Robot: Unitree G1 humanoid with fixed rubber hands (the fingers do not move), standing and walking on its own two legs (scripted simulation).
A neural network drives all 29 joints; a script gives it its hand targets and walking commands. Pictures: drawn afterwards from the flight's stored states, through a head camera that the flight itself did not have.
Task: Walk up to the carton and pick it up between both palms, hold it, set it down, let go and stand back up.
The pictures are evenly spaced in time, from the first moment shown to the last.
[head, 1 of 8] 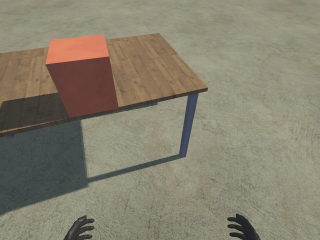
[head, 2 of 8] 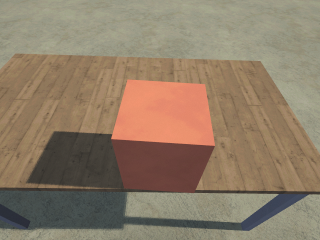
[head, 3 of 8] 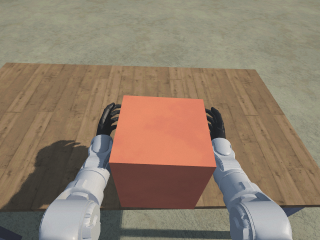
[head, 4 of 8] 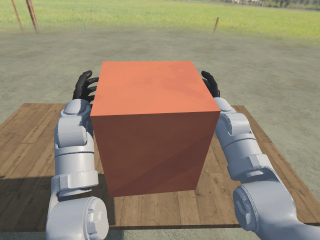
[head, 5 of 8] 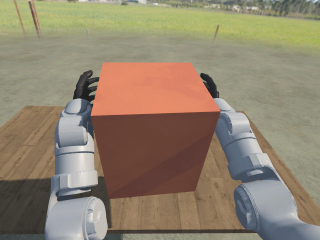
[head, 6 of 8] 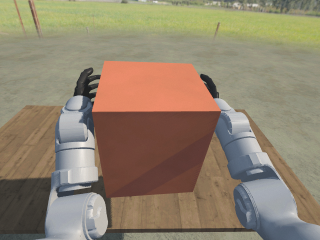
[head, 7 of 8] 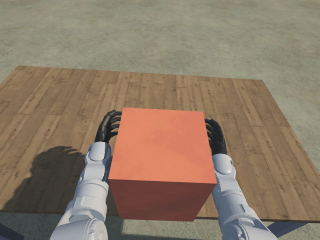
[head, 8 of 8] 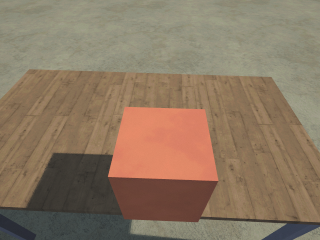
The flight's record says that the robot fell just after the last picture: no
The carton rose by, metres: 0.20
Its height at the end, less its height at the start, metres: +0.00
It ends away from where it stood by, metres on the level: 0.02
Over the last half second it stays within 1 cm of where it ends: yes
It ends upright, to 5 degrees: yes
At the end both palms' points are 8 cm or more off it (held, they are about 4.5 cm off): yes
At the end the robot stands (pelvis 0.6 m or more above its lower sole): yes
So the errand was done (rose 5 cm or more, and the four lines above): yes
